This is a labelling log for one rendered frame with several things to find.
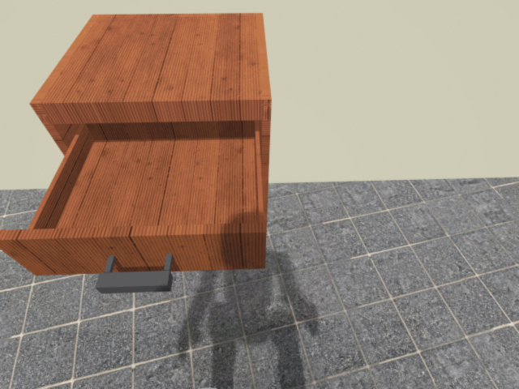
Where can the drawer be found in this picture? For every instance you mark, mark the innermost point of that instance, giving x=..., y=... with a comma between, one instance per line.
x=141, y=190

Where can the handle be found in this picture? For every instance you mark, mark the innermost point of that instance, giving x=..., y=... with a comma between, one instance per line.
x=135, y=281

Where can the cabinet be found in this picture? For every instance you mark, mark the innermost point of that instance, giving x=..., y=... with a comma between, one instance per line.
x=162, y=68

